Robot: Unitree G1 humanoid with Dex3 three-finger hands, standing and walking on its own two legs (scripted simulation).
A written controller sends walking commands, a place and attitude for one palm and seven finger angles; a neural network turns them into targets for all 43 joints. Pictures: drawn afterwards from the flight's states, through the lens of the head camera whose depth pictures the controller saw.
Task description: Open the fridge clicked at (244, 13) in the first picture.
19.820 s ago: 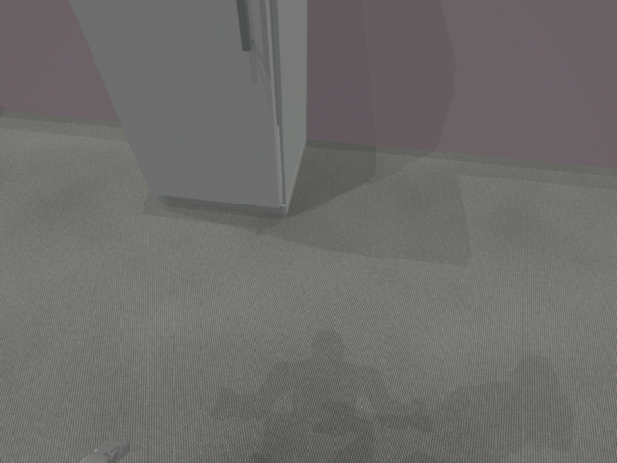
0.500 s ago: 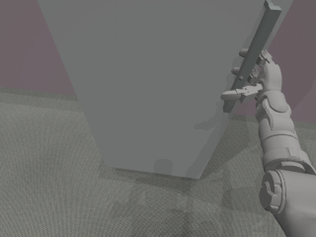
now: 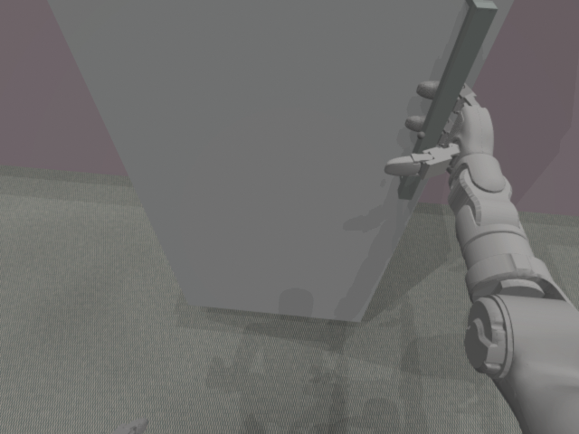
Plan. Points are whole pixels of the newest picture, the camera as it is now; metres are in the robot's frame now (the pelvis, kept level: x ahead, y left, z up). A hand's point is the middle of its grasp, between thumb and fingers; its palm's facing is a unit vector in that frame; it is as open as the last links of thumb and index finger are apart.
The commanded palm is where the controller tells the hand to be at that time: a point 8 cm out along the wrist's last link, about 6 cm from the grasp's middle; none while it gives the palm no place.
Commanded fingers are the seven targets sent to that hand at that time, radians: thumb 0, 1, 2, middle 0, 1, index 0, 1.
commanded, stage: slide the fingers in behind the handle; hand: right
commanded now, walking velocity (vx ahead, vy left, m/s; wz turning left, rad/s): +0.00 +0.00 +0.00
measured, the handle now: (432, 113) +0.54 -0.13 +0.18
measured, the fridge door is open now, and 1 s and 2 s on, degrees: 0 0 0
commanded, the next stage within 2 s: grip the handle and tug to test in 0.14 s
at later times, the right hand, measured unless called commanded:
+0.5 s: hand (423, 137) +0.48 -0.11 +0.18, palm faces -0.02 +1.00 +0.01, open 12.4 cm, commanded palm +0.46 -0.15 +0.18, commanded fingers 0.00 -0.15 -0.58 0.37 1.29 0.37 1.29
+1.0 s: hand (422, 134) +0.49 -0.11 +0.18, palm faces -0.02 +1.00 +0.00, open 5.6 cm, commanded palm +0.46 -0.15 +0.18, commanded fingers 0.00 -0.90 -0.90 0.45 1.40 0.45 1.40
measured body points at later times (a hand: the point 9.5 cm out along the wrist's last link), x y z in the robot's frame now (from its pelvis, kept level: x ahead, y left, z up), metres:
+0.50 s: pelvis +0.00 +0.00 +0.00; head +0.03 +0.01 +0.45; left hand +0.05 +0.26 -0.12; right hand +0.48 -0.16 +0.18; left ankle -0.01 +0.12 -0.73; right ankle +0.01 -0.13 -0.73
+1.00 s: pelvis +0.00 +0.00 +0.00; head +0.04 +0.01 +0.45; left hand +0.05 +0.26 -0.13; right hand +0.48 -0.16 +0.18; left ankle -0.01 +0.12 -0.73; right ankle +0.01 -0.13 -0.73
